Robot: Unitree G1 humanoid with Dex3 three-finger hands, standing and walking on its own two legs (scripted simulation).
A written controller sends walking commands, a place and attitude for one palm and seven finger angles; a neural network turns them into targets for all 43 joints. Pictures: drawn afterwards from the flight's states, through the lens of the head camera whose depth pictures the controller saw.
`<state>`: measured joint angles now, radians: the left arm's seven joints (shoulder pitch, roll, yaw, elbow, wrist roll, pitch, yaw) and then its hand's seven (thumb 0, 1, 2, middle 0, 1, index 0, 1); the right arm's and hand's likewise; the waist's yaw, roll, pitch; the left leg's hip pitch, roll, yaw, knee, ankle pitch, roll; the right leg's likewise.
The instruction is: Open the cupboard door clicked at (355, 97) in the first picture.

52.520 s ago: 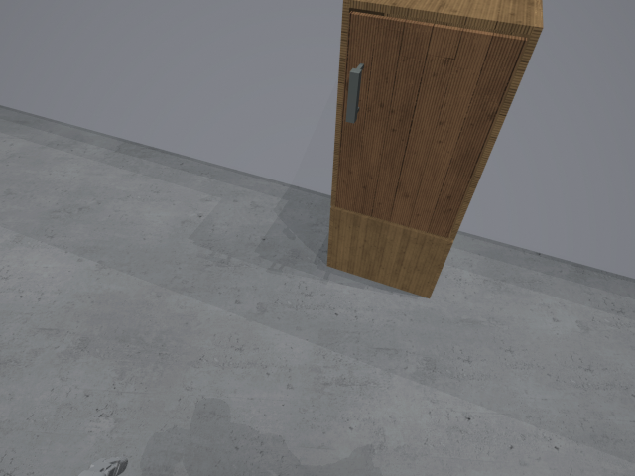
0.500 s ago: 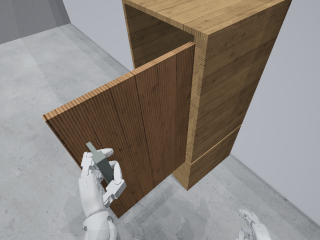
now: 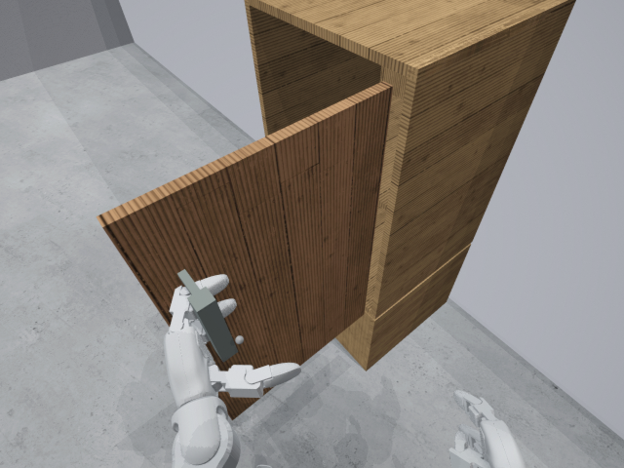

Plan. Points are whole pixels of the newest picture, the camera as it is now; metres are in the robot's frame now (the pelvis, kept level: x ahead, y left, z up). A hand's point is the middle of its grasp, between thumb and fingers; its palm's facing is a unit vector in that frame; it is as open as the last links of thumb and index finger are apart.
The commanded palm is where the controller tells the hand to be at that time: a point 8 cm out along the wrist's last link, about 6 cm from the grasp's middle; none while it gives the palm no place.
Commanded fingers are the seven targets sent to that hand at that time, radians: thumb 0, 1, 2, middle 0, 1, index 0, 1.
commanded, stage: open thumb and fingers to let go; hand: left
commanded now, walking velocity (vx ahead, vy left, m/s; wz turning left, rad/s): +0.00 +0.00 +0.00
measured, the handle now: (206, 315) +0.29 +0.15 +0.06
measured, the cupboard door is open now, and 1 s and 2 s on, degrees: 91 95 94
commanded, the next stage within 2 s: slide the hand sideways off the handle in 0.22 s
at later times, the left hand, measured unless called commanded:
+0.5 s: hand (231, 375) +0.22 +0.10 +0.06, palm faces -0.11 -0.99 -0.04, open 15.8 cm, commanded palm +0.20 +0.14 +0.07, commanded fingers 0.00 -0.50 0.30 -0.15 -0.30 -0.15 -0.30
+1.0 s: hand (211, 398) +0.19 +0.12 +0.07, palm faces -0.06 -1.00 +0.01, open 16.0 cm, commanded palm +0.16 +0.18 +0.07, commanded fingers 0.00 -0.50 0.30 -0.15 -0.30 -0.15 -0.30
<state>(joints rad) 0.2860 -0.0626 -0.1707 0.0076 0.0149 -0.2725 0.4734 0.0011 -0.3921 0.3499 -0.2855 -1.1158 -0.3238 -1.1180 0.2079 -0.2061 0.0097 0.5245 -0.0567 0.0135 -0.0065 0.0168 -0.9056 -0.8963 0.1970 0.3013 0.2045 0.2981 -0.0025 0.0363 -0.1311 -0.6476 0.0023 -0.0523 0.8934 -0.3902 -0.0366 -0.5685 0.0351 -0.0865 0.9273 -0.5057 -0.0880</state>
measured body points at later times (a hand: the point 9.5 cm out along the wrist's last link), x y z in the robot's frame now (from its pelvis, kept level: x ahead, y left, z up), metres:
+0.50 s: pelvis -0.01 +0.05 -0.01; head +0.01 +0.04 +0.44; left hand +0.22 +0.16 +0.07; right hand +0.17 -0.16 -0.08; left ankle +0.04 +0.15 -0.69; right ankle -0.02 -0.06 -0.69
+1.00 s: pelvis -0.01 +0.05 -0.01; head +0.01 +0.04 +0.44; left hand +0.19 +0.17 +0.07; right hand +0.16 -0.17 -0.08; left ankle +0.04 +0.15 -0.69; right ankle -0.02 -0.06 -0.69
